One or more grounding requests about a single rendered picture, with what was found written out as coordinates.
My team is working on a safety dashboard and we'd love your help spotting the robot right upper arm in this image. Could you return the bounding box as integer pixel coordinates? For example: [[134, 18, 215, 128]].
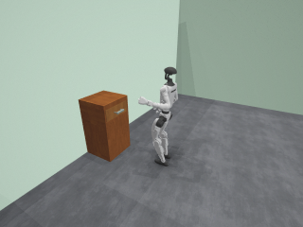
[[173, 82, 178, 102]]

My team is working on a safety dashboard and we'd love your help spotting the drawer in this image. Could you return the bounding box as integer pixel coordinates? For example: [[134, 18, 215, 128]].
[[105, 100, 127, 122]]

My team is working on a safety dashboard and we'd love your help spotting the left robot shin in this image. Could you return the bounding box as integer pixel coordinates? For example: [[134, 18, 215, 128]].
[[153, 140, 166, 163]]

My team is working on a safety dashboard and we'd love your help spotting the handle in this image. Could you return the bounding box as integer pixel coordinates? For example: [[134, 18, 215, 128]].
[[115, 109, 124, 114]]

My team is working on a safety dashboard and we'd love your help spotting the cabinet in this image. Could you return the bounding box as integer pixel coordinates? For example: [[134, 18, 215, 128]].
[[79, 90, 131, 162]]

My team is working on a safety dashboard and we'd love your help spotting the robot left hand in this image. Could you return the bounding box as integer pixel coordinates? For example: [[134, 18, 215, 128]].
[[138, 96, 148, 105]]

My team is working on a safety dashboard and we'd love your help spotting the robot right foot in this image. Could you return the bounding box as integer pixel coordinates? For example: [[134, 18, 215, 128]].
[[163, 152, 170, 159]]

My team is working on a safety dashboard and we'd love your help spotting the robot left forearm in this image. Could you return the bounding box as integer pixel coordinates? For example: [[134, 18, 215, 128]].
[[146, 100, 169, 110]]

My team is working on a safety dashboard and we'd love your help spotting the robot left upper arm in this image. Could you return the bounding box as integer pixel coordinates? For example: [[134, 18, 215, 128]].
[[160, 85, 170, 110]]

